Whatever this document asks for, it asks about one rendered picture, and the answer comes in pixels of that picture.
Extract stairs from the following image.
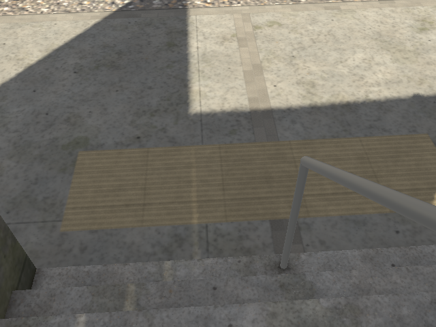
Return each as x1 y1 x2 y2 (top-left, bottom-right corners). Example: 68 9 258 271
0 245 436 327

